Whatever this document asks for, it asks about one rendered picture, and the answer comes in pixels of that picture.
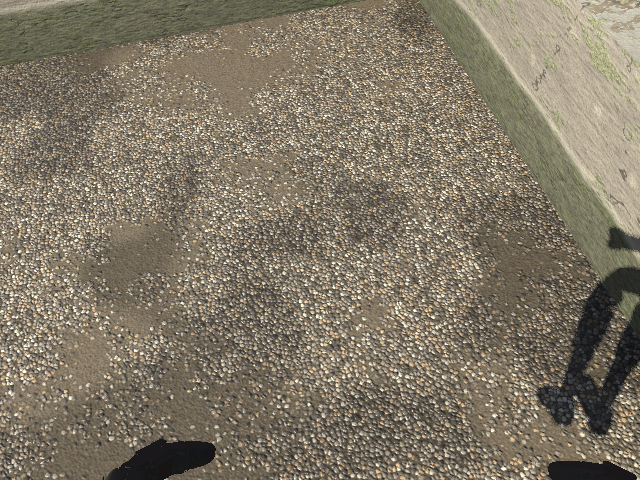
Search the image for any robot left hand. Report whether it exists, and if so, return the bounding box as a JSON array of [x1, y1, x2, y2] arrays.
[[102, 439, 216, 480]]

